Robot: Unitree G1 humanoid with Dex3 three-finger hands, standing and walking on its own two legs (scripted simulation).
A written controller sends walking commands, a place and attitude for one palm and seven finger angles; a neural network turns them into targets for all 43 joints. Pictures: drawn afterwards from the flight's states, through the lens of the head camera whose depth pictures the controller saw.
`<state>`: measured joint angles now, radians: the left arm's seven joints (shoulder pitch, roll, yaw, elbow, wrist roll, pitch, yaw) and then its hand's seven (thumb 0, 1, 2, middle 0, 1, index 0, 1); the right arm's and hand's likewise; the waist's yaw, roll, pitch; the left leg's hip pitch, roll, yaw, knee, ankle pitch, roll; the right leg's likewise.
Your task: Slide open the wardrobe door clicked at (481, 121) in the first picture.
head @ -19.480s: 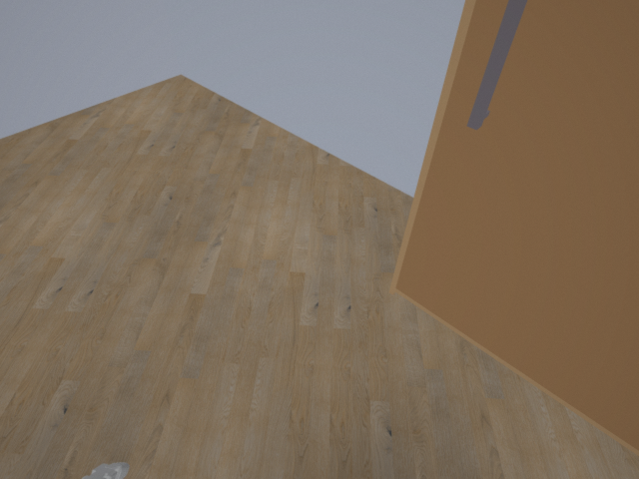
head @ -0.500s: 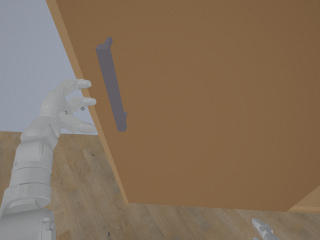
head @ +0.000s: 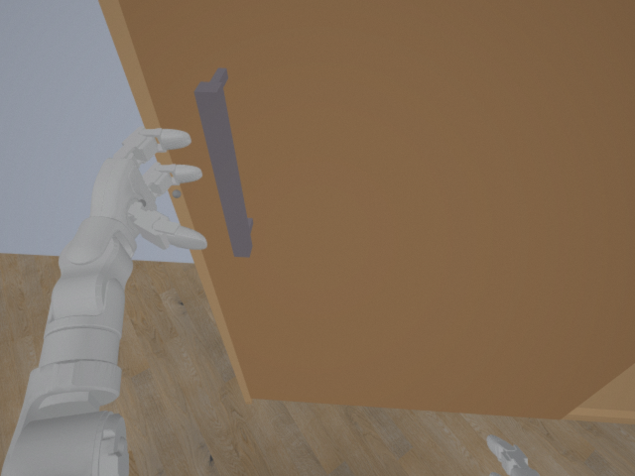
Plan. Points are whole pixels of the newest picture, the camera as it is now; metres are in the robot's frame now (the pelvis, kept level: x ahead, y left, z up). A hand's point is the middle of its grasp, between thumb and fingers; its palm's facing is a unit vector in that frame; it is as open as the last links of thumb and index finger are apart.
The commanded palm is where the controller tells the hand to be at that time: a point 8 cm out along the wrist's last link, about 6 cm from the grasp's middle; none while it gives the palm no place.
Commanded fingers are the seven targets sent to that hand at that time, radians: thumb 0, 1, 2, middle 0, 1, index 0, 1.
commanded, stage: feel for the door with the fingertips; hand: left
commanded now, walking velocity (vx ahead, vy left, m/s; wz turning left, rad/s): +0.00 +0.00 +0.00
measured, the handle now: (233, 173) +0.45 +0.14 +0.17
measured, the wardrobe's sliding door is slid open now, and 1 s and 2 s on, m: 0.00 0.00 0.00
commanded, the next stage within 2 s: slide the fingers in behind the handle in 0.66 s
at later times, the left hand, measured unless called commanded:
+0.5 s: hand (202, 189) +0.40 +0.16 +0.18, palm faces +0.01 -1.00 -0.03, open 14.0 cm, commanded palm +0.38 +0.21 +0.18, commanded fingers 0.00 -0.50 0.30 -0.30 -1.20 -0.30 -1.20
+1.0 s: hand (208, 187) +0.41 +0.16 +0.18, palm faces -0.02 -1.00 -0.01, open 13.9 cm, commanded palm +0.38 +0.21 +0.18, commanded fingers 0.00 -0.50 0.30 -0.30 -1.20 -0.30 -1.20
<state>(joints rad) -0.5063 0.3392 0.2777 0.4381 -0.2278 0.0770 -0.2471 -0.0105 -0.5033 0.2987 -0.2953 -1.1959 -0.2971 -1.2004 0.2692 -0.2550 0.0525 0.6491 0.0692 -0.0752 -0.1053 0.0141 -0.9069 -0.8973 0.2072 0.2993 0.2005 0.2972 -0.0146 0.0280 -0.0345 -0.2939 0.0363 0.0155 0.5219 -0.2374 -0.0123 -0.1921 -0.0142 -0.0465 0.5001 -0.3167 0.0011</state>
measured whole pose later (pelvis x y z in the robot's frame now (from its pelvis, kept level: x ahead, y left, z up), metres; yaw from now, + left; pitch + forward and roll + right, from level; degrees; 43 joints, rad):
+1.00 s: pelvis +0.00 -0.01 +0.00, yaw -1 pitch +1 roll +0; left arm -0.57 0.30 0.23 0.52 -0.19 0.12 -0.17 -0.01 -0.50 0.30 -0.32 -1.21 -0.32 -1.21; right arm 0.28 -0.26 0.03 0.65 0.07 -0.03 -0.09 0.01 -0.91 -0.90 0.21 0.30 0.20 0.30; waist -0.03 0.04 -0.05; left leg -0.29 0.04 0.02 0.52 -0.24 -0.02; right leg -0.20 -0.01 -0.04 0.50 -0.32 -0.01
